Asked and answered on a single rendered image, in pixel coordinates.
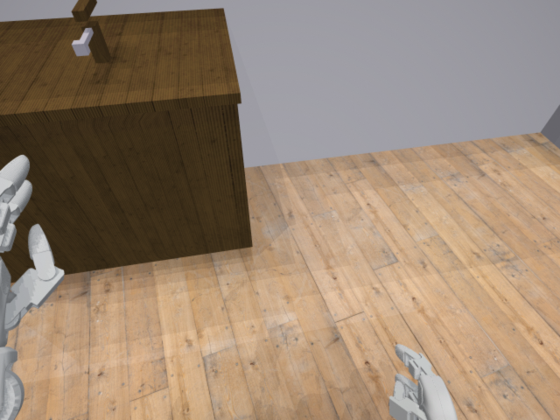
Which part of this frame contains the tap lever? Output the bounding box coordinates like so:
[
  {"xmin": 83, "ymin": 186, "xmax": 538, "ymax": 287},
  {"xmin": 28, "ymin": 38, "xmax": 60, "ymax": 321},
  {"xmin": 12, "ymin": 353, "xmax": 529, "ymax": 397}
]
[{"xmin": 72, "ymin": 28, "xmax": 94, "ymax": 56}]

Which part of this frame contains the robot right hand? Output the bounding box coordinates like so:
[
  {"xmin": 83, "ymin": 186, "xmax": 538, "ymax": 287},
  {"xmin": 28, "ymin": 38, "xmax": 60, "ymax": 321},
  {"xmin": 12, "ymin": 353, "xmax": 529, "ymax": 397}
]
[{"xmin": 389, "ymin": 344, "xmax": 458, "ymax": 420}]

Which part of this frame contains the robot left hand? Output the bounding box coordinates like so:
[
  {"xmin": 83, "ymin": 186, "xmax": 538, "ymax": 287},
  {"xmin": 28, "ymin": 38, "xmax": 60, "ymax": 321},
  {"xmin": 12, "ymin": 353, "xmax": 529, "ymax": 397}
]
[{"xmin": 0, "ymin": 155, "xmax": 64, "ymax": 347}]

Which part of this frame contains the counter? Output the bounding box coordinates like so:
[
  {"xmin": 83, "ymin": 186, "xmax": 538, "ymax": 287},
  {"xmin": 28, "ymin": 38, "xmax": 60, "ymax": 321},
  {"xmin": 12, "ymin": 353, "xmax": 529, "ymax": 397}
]
[{"xmin": 0, "ymin": 0, "xmax": 253, "ymax": 283}]

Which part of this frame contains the left robot forearm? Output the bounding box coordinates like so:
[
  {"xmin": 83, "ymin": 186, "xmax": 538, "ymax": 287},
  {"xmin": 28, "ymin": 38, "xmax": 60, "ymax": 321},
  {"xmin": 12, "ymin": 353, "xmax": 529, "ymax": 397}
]
[{"xmin": 0, "ymin": 346, "xmax": 25, "ymax": 420}]

